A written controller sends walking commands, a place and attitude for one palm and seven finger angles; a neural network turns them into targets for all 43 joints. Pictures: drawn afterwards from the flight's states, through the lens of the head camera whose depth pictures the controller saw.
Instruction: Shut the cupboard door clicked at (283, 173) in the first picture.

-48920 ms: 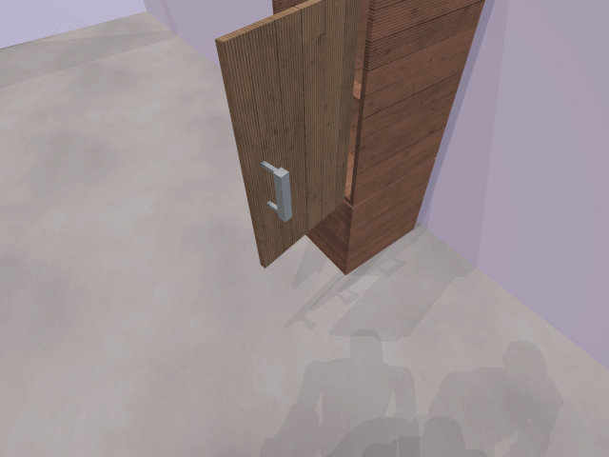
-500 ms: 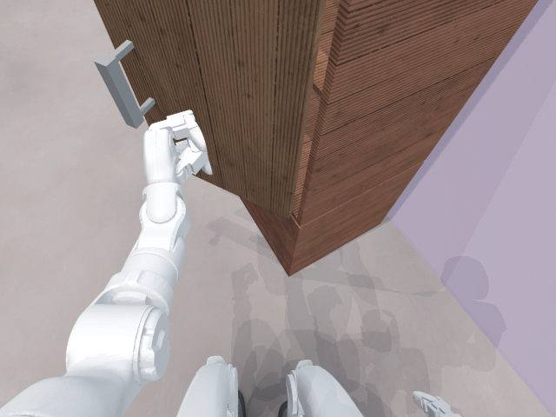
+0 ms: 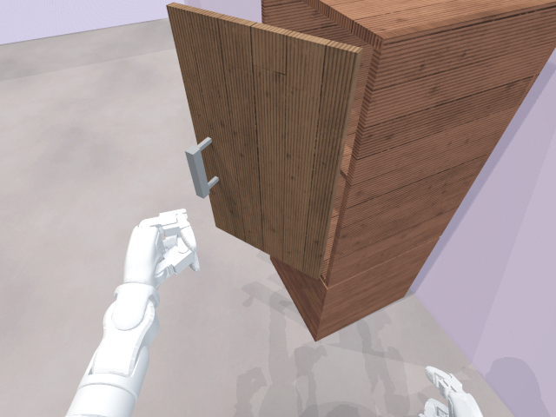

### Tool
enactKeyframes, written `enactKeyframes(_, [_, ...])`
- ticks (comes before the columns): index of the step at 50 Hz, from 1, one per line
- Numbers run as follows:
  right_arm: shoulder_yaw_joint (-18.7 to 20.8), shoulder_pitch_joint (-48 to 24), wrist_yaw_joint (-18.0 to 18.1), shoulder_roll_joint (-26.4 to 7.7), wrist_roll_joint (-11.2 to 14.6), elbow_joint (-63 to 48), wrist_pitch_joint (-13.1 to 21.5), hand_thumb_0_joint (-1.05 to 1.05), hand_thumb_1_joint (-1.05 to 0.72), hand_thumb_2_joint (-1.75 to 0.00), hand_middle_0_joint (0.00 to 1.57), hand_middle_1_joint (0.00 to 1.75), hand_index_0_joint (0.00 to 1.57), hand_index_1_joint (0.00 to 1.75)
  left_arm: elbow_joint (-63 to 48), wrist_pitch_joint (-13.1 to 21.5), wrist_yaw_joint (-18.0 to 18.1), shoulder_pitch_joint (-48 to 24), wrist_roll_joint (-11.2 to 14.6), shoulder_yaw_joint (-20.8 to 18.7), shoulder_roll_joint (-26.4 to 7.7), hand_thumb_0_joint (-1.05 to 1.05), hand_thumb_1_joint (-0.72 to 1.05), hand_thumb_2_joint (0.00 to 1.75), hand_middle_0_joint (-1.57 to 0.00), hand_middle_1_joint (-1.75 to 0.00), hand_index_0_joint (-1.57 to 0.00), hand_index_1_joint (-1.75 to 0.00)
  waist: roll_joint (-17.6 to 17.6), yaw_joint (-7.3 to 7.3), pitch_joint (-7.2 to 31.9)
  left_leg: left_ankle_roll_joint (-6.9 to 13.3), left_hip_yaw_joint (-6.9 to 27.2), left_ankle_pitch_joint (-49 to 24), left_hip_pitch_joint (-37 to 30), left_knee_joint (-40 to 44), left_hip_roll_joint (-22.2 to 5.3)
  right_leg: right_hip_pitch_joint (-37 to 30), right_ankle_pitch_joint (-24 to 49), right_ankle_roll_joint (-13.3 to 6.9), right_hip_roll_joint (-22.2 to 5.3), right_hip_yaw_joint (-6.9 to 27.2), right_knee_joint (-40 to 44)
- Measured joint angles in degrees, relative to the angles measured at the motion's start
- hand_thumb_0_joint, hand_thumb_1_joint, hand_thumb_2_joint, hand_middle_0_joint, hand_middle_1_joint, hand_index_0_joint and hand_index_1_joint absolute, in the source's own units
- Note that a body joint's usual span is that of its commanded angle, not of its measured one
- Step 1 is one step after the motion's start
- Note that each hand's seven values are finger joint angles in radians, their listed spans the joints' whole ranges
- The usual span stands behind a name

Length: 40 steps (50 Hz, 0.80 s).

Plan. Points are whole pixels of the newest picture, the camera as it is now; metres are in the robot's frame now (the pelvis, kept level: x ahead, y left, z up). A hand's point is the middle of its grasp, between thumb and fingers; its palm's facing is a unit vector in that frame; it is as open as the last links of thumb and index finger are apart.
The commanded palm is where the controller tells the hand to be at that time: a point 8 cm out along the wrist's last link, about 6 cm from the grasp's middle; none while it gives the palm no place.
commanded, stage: draw the hand back to the body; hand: left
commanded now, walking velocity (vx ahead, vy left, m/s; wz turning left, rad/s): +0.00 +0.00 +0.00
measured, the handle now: (204, 167) +0.63 +0.18 -0.03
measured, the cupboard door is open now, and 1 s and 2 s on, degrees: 33 33 33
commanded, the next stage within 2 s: step back with the hand held close in 1.00 s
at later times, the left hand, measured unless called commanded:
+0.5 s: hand (27, 280) +0.23 +0.26 +0.17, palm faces +0.35 -0.87 -0.35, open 5.2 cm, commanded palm +0.18 +0.31 +0.19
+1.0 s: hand (1, 293) +0.20 +0.26 +0.20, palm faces +0.44 -0.81 -0.39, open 7.4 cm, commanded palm +0.15 +0.30 +0.21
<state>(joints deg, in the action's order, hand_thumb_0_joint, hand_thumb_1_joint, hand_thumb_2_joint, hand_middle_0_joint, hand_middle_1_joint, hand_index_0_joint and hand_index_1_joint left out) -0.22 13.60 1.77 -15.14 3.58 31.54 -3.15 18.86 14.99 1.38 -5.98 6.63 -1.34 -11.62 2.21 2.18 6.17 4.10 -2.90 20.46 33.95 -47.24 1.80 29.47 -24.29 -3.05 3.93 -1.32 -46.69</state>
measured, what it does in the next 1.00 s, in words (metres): stands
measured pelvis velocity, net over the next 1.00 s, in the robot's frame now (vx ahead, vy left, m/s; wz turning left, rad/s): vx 0.02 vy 0.00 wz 0.03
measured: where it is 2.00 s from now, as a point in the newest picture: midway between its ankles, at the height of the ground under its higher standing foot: outside the picture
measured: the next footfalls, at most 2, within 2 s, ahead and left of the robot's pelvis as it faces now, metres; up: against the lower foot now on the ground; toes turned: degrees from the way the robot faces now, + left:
none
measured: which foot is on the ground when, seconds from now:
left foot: down 0.00-1.00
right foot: down 0.00-1.00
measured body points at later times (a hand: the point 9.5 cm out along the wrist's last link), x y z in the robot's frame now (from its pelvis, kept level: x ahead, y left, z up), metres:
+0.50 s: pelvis +0.02 +0.02 +0.04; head +0.00 +0.00 +0.49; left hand +0.21 +0.31 +0.19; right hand +0.22 -0.17 -0.05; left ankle +0.04 +0.07 -0.70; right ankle -0.01 -0.09 -0.70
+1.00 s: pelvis +0.02 +0.00 +0.04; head -0.01 -0.03 +0.49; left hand +0.17 +0.30 +0.22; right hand +0.21 -0.22 -0.04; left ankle +0.04 +0.07 -0.70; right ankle -0.01 -0.09 -0.70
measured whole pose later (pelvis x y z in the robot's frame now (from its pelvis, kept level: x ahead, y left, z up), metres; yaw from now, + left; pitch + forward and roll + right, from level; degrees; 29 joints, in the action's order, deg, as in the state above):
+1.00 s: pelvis +0.02 +0.00 +0.04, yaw +2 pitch -4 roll +0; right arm -1.9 11.2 3.7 -13.5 2.0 35.3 3.8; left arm -22.2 2.1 5.7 26.8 5.5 -18.3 -20.9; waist 4.0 -2.8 0.2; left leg 3.6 -1.1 12.0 8.1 -24.4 3.2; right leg 2.7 -15.3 -2.9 3.2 -1.5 -22.3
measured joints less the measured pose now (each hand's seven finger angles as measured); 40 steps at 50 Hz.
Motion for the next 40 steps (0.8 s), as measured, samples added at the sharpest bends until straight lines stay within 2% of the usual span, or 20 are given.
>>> enactKeyframes(3, [-0.76, -1.43, 1.49, 0.95, 0.41, -1.30, -1.35, 0.01, -0.90, -0.90, 0.20, 0.30, 0.20, 0.30, -6.06, -4.04, 0.99, 5.05, -1.04, 0.88, -2.23, 0.02, 0.90, 0.90, -1.17, -1.36, -1.17, -1.36, 0.09, -0.68, -0.56, 0.15, -0.21, -1.61, -5.09, 4.53, 0.41, -4.98, 1.65, 0.56, -0.33, 0.54, 4.42])
enactKeyframes(7, [-2.14, -3.11, 2.65, 1.95, 0.70, -1.84, -1.65, 0.01, -0.90, -0.90, 0.20, 0.30, 0.20, 0.30, -12.07, -7.86, 2.02, 8.84, -1.36, 0.11, -4.45, 0.02, 0.89, 0.90, -1.08, -1.26, -1.08, -1.26, 0.34, -1.94, -2.16, 0.38, 0.35, -3.70, -10.97, 9.73, 0.89, -11.31, 3.99, 0.92, -0.66, 0.34, 10.34])
enactKeyframes(12, [-3.67, -4.28, 2.71, 2.51, 0.33, -1.64, -0.52, 0.01, -0.90, -0.90, 0.20, 0.30, 0.20, 0.30, -19.04, -11.29, 2.69, 13.23, -1.34, -1.60, -5.18, 0.01, 0.90, 0.90, -0.95, -1.12, -0.95, -1.12, 1.00, -3.27, -4.14, 0.79, 1.01, -5.94, -16.93, 15.29, 1.67, -17.75, 6.45, 1.38, -1.26, 0.04, 16.60])
enactKeyframes(17, [-4.50, -4.29, 2.25, 2.94, -0.38, -0.80, 0.72, 0.01, -0.90, -0.90, 0.20, 0.30, 0.21, 0.30, -25.99, -13.51, 2.76, 19.22, -1.42, -3.53, -5.42, 0.01, 0.90, 0.90, -0.82, -0.97, -0.82, -0.97, 1.50, -4.00, -5.28, 1.17, 1.15, -7.64, -21.37, 19.84, 2.41, -22.16, 8.04, 1.84, -1.91, 0.16, 21.02])
enactKeyframes(24, [-4.18, -3.08, 1.42, 2.93, -1.21, 1.03, 2.44, 0.01, -0.90, -0.90, 0.21, 0.30, 0.21, 0.30, -35.03, -14.68, 3.33, 26.17, -1.42, -9.78, -7.99, 0.02, 0.89, 0.90, -0.63, -0.77, -0.63, -0.76, 1.86, -4.69, -5.99, 1.25, 1.46, -8.74, -24.68, 23.12, 2.95, -25.47, 8.94, 2.03, -2.37, 0.06, 24.13])
enactKeyframes(33, [-2.32, -2.00, 0.78, 1.67, -1.22, 2.69, 3.94, 0.01, -0.90, -0.90, 0.20, 0.30, 0.21, 0.30, -41.64, -13.60, 3.98, 33.68, -0.82, -18.91, -10.81, 0.01, 0.89, 0.90, -0.38, -0.50, -0.38, -0.50, 3.00, -5.44, -5.82, 0.98, 1.52, -8.76, -25.67, 23.67, 2.73, -26.56, 9.15, 1.80, -2.12, 0.08, 24.98])
enactKeyframes(36, [-1.81, -1.99, 0.84, 1.21, -1.17, 3.00, 4.37, 0.01, -0.90, -0.90, 0.20, 0.30, 0.21, 0.30, -41.04, -13.14, 4.33, 34.06, -0.97, -19.79, -10.26, 0.01, 0.89, 0.90, -0.32, -0.42, -0.32, -0.42, 3.09, -5.63, -6.09, 0.81, 1.72, -8.81, -25.69, 23.56, 2.68, -26.55, 9.03, 1.64, -2.07, -0.14, 24.68])
enactKeyframes(40, [-1.46, -2.24, 1.21, 0.66, -1.28, 3.39, 5.01, 0.01, -0.90, -0.90, 0.20, 0.30, 0.21, 0.30, -38.91, -13.59, 4.63, 32.48, -1.30, -18.21, -8.03, 0.01, 0.89, 0.90, -0.26, -0.36, -0.26, -0.36, 2.93, -5.77, -6.68, 0.61, 2.03, -9.07, -25.44, 23.40, 2.64, -26.15, 8.89, 1.36, -2.01, -0.49, 24.04])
